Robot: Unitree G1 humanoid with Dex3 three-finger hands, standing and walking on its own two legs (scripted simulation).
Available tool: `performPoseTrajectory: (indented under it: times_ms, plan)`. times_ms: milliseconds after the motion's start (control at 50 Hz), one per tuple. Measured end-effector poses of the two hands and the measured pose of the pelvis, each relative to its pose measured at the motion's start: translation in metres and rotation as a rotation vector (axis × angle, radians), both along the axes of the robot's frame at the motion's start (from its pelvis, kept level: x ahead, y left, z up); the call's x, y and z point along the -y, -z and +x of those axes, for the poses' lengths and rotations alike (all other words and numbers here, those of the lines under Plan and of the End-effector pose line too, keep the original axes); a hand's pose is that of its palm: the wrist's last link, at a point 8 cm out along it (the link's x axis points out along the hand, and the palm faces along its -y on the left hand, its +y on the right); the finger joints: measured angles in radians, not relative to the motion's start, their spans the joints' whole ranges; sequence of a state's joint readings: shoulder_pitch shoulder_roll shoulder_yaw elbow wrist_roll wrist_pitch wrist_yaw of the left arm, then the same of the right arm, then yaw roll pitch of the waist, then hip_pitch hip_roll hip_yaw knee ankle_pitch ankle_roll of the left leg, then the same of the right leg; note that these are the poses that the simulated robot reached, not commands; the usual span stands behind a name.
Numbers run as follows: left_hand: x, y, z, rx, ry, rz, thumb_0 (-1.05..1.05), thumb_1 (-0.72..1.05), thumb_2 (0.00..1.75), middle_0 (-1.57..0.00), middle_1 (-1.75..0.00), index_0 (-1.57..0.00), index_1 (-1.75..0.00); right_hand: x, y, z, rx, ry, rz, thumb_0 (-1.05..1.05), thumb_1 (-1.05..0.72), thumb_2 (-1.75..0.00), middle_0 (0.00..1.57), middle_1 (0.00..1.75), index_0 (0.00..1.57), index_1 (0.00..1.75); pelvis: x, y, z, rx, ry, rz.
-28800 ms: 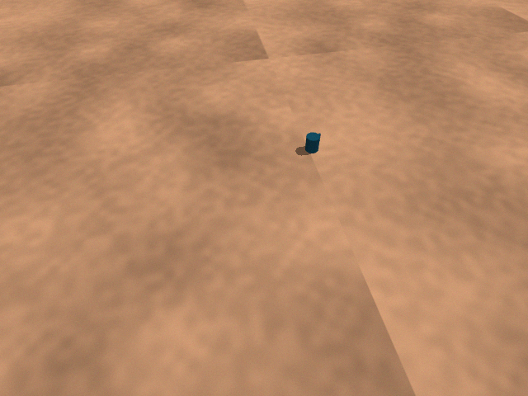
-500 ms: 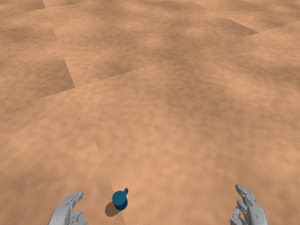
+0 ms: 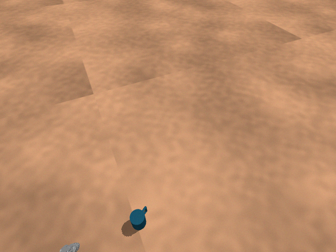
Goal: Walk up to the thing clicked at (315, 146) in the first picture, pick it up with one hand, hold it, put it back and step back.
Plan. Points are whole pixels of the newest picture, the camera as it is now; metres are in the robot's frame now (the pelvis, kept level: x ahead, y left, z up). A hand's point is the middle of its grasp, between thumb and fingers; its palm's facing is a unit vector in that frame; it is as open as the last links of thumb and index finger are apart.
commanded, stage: stand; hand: left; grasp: from above
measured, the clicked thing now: (140, 216) +0.43 +0.19 -0.70
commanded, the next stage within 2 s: none
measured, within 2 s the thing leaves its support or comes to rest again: neither
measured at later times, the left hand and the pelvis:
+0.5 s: hand out of the picture +0.04 +0.24 -0.13, palm faces +0.02 -0.94 -0.34, open 7.4 cm; pelvis +0.00 +0.00 +0.03, yaw +0 degrees
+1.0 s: hand out of the picture +0.06 +0.23 -0.13, palm faces +0.00 -0.94 -0.33, open 7.4 cm; pelvis +0.00 -0.01 +0.03, yaw +0 degrees
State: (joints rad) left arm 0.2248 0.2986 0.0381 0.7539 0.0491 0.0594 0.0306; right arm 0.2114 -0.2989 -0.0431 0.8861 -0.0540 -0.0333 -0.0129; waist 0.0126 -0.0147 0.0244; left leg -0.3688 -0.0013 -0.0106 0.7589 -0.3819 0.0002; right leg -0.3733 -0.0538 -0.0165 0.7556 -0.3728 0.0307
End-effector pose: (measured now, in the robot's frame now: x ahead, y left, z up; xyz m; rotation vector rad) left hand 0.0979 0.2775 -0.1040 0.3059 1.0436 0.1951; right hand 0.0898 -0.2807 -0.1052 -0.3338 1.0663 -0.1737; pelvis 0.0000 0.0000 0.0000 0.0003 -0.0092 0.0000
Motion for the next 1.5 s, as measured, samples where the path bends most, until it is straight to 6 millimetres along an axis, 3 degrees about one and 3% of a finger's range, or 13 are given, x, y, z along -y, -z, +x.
performPoseTrajectory:
  times_ms: [180,360,960,1500]
  plan:
    - [-0.004,0.001,-0.048,-0.167,-0.068,-0.019,0.01,0.91,0.90,-0.20,-0.30,-0.20,-0.30,-0.008,-0.003,-0.029,-0.112,0.059,0.024,0.01,-0.90,-0.90,0.20,0.30,0.21,0.30,-0.004,-0.019,0.003,0.045,0.004,-0.004]
    - [-0.005,-0.006,-0.064,-0.221,-0.087,-0.019,0.01,0.91,0.90,-0.20,-0.30,-0.20,-0.30,-0.015,-0.004,-0.039,-0.146,0.078,0.052,0.01,-0.90,-0.90,0.21,0.30,0.21,0.30,-0.006,-0.029,0.000,0.070,0.005,0.001]
    - [0.004,-0.016,-0.047,-0.207,-0.066,-0.008,0.01,0.91,0.90,-0.20,-0.30,-0.20,-0.30,0.013,-0.009,-0.044,-0.172,0.090,0.038,0.01,-0.90,-0.90,0.20,0.30,0.21,0.30,0.009,-0.035,-0.002,0.072,0.007,0.001]
    - [0.021,-0.012,-0.035,-0.242,-0.046,-0.035,0.01,0.91,0.90,-0.20,-0.30,-0.20,-0.30,0.005,-0.004,-0.041,-0.211,0.102,0.078,0.01,-0.90,-0.90,0.20,0.30,0.21,0.30,0.014,-0.036,0.012,0.050,0.022,0.003]
